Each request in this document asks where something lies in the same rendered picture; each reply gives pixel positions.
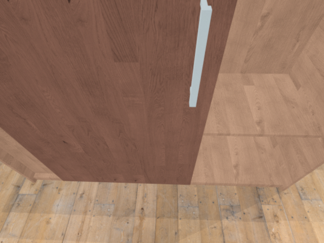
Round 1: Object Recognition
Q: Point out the handle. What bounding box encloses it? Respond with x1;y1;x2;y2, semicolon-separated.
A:
189;0;212;107

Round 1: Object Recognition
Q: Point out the wardrobe door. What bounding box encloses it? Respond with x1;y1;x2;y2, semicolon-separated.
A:
0;0;237;185
0;127;54;174

